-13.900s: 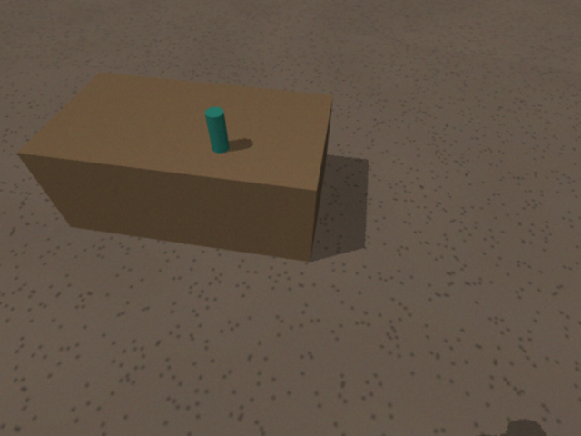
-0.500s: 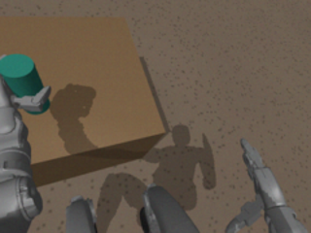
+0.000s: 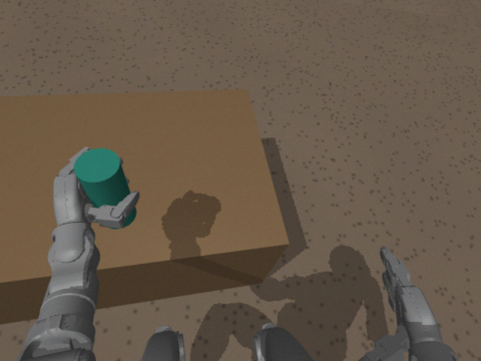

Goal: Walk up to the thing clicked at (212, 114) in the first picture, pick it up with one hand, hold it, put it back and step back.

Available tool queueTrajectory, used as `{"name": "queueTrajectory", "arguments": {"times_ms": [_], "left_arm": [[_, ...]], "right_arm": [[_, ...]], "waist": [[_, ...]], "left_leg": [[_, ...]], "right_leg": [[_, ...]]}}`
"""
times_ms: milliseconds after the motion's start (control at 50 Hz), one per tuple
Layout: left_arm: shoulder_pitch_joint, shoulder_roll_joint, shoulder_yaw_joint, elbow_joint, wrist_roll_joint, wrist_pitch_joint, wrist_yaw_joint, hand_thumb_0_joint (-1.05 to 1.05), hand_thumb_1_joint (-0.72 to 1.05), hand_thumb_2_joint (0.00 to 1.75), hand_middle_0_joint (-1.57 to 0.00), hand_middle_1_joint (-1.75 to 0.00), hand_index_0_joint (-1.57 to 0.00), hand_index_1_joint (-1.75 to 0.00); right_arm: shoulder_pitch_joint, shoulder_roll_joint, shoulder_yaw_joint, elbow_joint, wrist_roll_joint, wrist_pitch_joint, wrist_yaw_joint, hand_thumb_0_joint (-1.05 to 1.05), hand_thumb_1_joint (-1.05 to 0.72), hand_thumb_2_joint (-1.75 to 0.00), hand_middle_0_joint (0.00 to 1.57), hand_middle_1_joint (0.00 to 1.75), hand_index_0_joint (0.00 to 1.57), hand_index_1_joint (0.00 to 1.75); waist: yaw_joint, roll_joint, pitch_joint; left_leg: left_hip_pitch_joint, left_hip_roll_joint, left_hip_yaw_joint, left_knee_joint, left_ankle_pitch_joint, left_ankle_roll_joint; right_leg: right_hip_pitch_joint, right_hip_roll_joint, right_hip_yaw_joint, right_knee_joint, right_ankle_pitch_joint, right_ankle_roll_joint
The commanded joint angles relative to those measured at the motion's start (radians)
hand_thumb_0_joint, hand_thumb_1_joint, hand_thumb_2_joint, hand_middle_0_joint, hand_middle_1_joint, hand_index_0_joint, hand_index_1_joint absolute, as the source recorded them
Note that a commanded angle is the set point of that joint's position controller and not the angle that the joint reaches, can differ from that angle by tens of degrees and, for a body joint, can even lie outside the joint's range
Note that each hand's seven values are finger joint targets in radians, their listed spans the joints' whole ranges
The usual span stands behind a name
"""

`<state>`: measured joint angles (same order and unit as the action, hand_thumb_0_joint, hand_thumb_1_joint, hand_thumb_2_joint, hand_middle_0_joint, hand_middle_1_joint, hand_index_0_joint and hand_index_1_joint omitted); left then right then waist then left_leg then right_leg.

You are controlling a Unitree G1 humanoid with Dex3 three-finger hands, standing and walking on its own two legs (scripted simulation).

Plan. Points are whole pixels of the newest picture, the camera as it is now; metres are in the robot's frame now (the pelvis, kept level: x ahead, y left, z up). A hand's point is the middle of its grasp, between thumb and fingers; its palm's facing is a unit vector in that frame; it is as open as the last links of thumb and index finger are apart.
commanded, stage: lift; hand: left
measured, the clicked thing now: (109, 192) +0.41 +0.18 +0.01
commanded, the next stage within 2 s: hold in 0.70 s
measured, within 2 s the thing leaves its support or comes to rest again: neither
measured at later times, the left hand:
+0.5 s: hand (107, 207) +0.36 +0.17 +0.05, palm faces +0.13 -0.99 -0.02, open 8.9 cm
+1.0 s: hand (101, 206) +0.35 +0.17 +0.07, palm faces +0.14 -0.99 -0.01, open 8.9 cm
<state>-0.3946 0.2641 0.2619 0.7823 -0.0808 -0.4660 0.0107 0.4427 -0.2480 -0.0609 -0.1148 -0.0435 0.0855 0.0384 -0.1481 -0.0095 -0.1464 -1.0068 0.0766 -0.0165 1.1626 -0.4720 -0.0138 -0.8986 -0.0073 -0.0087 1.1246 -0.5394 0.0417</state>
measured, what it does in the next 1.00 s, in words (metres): stands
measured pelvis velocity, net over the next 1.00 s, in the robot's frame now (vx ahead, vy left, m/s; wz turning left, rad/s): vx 0.01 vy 0.00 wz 0.00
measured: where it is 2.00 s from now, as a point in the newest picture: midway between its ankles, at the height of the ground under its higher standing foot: outside the picture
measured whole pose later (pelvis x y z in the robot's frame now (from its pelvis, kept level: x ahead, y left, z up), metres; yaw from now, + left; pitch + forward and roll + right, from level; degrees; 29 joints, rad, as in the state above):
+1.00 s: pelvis +0.01 +0.00 +0.03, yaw +0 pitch +11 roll -1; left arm -0.08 0.18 0.15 0.37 -0.14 -0.33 0.01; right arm 0.44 -0.23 -0.08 0.02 -0.01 0.10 -0.01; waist -0.06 -0.01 -0.11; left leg -0.74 0.06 0.03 0.97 -0.43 -0.01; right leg -0.66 -0.03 0.02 0.96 -0.50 0.05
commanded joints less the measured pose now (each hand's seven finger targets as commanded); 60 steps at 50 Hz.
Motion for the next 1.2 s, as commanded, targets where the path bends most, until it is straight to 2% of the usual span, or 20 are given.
{"name": "queueTrajectory", "arguments": {"times_ms": [0, 40, 80, 180, 220, 300, 400, 420, 500, 600, 640, 680, 720, 760, 880, 1020, 1060, 1100, 1140, 1180], "left_arm": [[-0.344, 0.148, 0.010, -0.326, -0.027, -0.096, -0.009, 0.00, 0.23, 1.34, -1.28, -1.47, -1.32, -1.46], [-0.333, 0.138, -0.001, -0.371, -0.034, -0.094, -0.007, 0.00, 0.23, 1.34, -1.28, -1.48, -1.33, -1.46], [-0.311, 0.113, -0.012, -0.377, -0.037, -0.088, -0.007, 0.00, 0.22, 1.33, -1.26, -1.46, -1.31, -1.44], [-0.259, 0.112, -0.021, -0.478, -0.044, -0.081, 0.000, 0.00, 0.23, 1.30, -1.24, -1.44, -1.29, -1.42], [-0.212, 0.094, -0.016, -0.447, -0.048, -0.068, 0.000, 0.00, 0.21, 1.31, -1.23, -1.44, -1.28, -1.42], [-0.183, 0.094, -0.032, -0.507, -0.052, -0.055, -0.006, 0.00, 0.20, 1.30, -1.24, -1.44, -1.29, -1.42], [-0.146, 0.069, -0.046, -0.544, -0.058, -0.037, -0.006, 0.00, 0.21, 1.31, -1.26, -1.45, -1.31, -1.43], [-0.146, 0.081, -0.032, -0.553, -0.062, -0.036, -0.006, 0.00, 0.21, 1.31, -1.26, -1.46, -1.31, -1.43], [-0.102, 0.068, -0.044, -0.582, -0.066, -0.025, -0.006, 0.00, 0.20, 1.31, -1.26, -1.46, -1.31, -1.44], [-0.076, 0.067, -0.044, -0.616, -0.066, -0.011, -0.004, 0.00, 0.22, 1.31, -1.27, -1.47, -1.32, -1.45], [-0.073, 0.053, -0.058, -0.629, -0.069, -0.005, -0.005, 0.00, 0.20, 1.31, -1.28, -1.47, -1.33, -1.45], [-0.050, 0.058, -0.050, -0.638, -0.071, 0.001, -0.002, 0.00, 0.20, 1.32, -1.29, -1.48, -1.34, -1.47], [-0.043, 0.050, -0.053, -0.640, -0.073, 0.006, -0.004, 0.00, 0.19, 1.31, -1.30, -1.48, -1.35, -1.46], [-0.048, 0.052, -0.061, -0.657, -0.074, 0.008, -0.009, 0.00, 0.20, 1.31, -1.30, -1.48, -1.35, -1.46], [-0.006, 0.035, -0.065, -0.695, -0.081, 0.028, -0.006, 0.00, 0.18, 1.31, -1.31, -1.49, -1.34, -1.48], [0.017, 0.027, -0.066, -0.723, -0.079, 0.047, 0.004, 0.00, 0.19, 1.32, -1.32, -1.50, -1.36, -1.49], [0.014, 0.035, -0.065, -0.737, -0.077, 0.051, 0.005, 0.00, 0.20, 1.34, -1.32, -1.51, -1.36, -1.51], [0.026, 0.040, -0.065, -0.748, -0.075, 0.059, 0.008, 0.00, 0.20, 1.34, -1.32, -1.51, -1.36, -1.51], [0.029, 0.040, -0.068, -0.767, -0.070, 0.066, 0.011, 0.00, 0.21, 1.33, -1.31, -1.49, -1.34, -1.49], [0.040, 0.025, -0.075, -0.779, -0.076, 0.069, 0.011, 0.00, 0.20, 1.32, -1.31, -1.49, -1.34, -1.49]], "right_arm": [[0.029, -0.123, -0.085, -0.167, 0.009, -0.054, -0.025, 0.00, 0.56, -0.05, 0.05, 0.05, 0.05, 0.05], [0.017, -0.134, -0.101, -0.166, 0.012, -0.054, -0.030, 0.00, 0.56, -0.05, 0.05, 0.05, 0.05, 0.05], [0.022, -0.122, -0.087, -0.163, 0.013, -0.049, -0.030, 0.00, 0.56, -0.04, 0.05, 0.05, 0.05, 0.05], [0.014, -0.127, -0.099, -0.159, 0.017, -0.045, -0.039, 0.00, 0.56, -0.05, 0.05, 0.05, 0.05, 0.05], [0.023, -0.118, -0.096, -0.124, 0.017, -0.040, -0.040, 0.00, 0.56, -0.04, 0.05, 0.05, 0.05, 0.05], [0.022, -0.125, -0.097, -0.145, 0.023, -0.038, -0.050, 0.00, 0.55, -0.05, 0.05, 0.05, 0.05, 0.05], [0.007, -0.119, -0.098, -0.122, 0.027, -0.036, -0.053, 0.00, 0.56, -0.04, 0.05, 0.05, 0.05, 0.05], [-0.004, -0.127, -0.101, -0.143, 0.028, -0.037, -0.056, 0.00, 0.56, -0.04, 0.05, 0.05, 0.05, 0.05], [0.010, -0.117, -0.093, -0.105, 0.032, -0.032, -0.058, 0.00, 0.55, -0.05, 0.05, 0.05, 0.05, 0.05], [0.001, -0.130, -0.113, -0.075, 0.033, -0.029, -0.063, 0.00, 0.55, -0.05, 0.05, 0.05, 0.05, 0.05], [-0.002, -0.114, -0.092, -0.084, 0.036, -0.035, -0.060, 0.00, 0.55, -0.05, 0.05, 0.05, 0.05, 0.05], [0.006, -0.128, -0.111, -0.071, 0.038, -0.033, -0.065, 0.00, 0.55, -0.05, 0.05, 0.05, 0.05, 0.05], [-0.005, -0.114, -0.090, -0.063, 0.036, -0.036, -0.062, 0.00, 0.55, -0.05, 0.05, 0.05, 0.05, 0.05], [-0.004, -0.128, -0.110, -0.058, 0.037, -0.036, -0.065, 0.00, 0.55, -0.05, 0.05, 0.05, 0.05, 0.05], [0.008, -0.114, -0.092, -0.034, 0.036, -0.040, -0.063, 0.00, 0.55, -0.05, 0.05, 0.05, 0.05, 0.05], [-0.004, -0.120, -0.104, -0.026, 0.034, -0.043, -0.067, 0.00, 0.54, -0.05, 0.05, 0.05, 0.05, 0.05], [-0.006, -0.107, -0.083, -0.034, 0.036, -0.047, -0.067, 0.00, 0.55, -0.05, 0.05, 0.05, 0.05, 0.05], [-0.007, -0.135, -0.111, -0.032, 0.039, -0.044, -0.074, 0.00, 0.55, -0.05, 0.05, 0.05, 0.05, 0.05], [-0.022, -0.109, -0.087, -0.021, 0.040, -0.047, -0.072, 0.00, 0.55, -0.05, 0.05, 0.05, 0.05, 0.05], [-0.015, -0.108, -0.090, -0.012, 0.039, -0.051, -0.073, 0.00, 0.54, -0.05, 0.05, 0.05, 0.05, 0.05]], "waist": [[0.015, 0.092, -0.363], [0.023, 0.100, -0.369], [0.031, 0.085, -0.342], [0.049, 0.099, -0.347], [0.057, 0.078, -0.320], [0.054, 0.066, -0.324], [0.063, 0.050, -0.286], [0.065, 0.043, -0.291], [0.080, 0.044, -0.291], [0.086, 0.046, -0.278], [0.087, 0.055, -0.266], [0.083, 0.048, -0.275], [0.094, 0.056, -0.251], [0.083, 0.061, -0.267], [0.099, 0.062, -0.271], [0.094, 0.031, -0.254], [0.097, 0.049, -0.254], [0.095, 0.041, -0.245], [0.111, 0.049, -0.224], [0.109, 0.047, -0.240]], "left_leg": [[0.390, -0.046, 0.005, -0.183, 0.220, 0.017], [0.411, -0.048, 0.009, -0.195, 0.216, 0.017], [0.420, -0.047, 0.007, -0.214, 0.196, 0.013], [0.452, -0.050, 0.013, -0.237, 0.189, 0.010], [0.446, -0.047, 0.009, -0.249, 0.193, 0.009], [0.462, -0.053, 0.024, -0.250, 0.214, 0.013], [0.458, -0.052, 0.025, -0.279, 0.179, 0.011], [0.464, -0.053, 0.027, -0.280, 0.181, 0.012], [0.482, -0.053, 0.031, -0.282, 0.241, 0.014], [0.487, -0.053, 0.028, -0.304, 0.216, 0.011], [0.497, -0.052, 0.029, -0.310, 0.222, 0.009], [0.510, -0.051, 0.028, -0.313, 0.241, 0.011], [0.505, -0.050, 0.024, -0.320, 0.250, 0.006], [0.533, -0.046, 0.025, -0.321, 0.268, 0.007], [0.548, -0.045, 0.023, -0.318, 0.337, 0.007], [0.540, -0.046, 0.031, -0.329, 0.306, 0.011], [0.546, -0.049, 0.034, -0.331, 0.312, 0.009], [0.553, -0.049, 0.035, -0.341, 0.305, 0.010], [0.539, -0.051, 0.035, -0.356, 0.262, 0.008], [0.548, -0.049, 0.032, -0.357, 0.270, 0.007]], "right_leg": [[0.133, 0.028, -0.012, -0.187, 0.309, -0.031], [0.150, 0.024, -0.005, -0.196, 0.308, -0.031], [0.143, 0.028, -0.020, -0.202, 0.283, -0.034], [0.174, 0.023, -0.015, -0.218, 0.279, -0.035], [0.170, 0.027, -0.022, -0.222, 0.274, -0.038], [0.205, 0.021, -0.006, -0.238, 0.311, -0.029], [0.215, 0.020, -0.006, -0.258, 0.280, -0.029], [0.228, 0.019, -0.003, -0.265, 0.282, -0.027], [0.247, 0.018, -0.002, -0.262, 0.332, -0.029], [0.257, 0.018, -0.006, -0.275, 0.308, -0.030], [0.259, 0.020, -0.008, -0.275, 0.311, -0.032], [0.265, 0.021, -0.009, -0.278, 0.328, -0.031], [0.267, 0.022, -0.014, -0.274, 0.327, -0.034], [0.265, 0.024, -0.015, -0.279, 0.339, -0.034], [0.289, 0.022, -0.017, -0.279, 0.386, -0.034], [0.309, 0.019, -0.011, -0.298, 0.376, -0.030], [0.317, 0.019, -0.009, -0.299, 0.383, -0.030], [0.318, 0.019, -0.010, -0.305, 0.379, -0.029], [0.317, 0.017, -0.009, -0.317, 0.340, -0.032], [0.330, 0.019, -0.012, -0.317, 0.343, -0.033]]}}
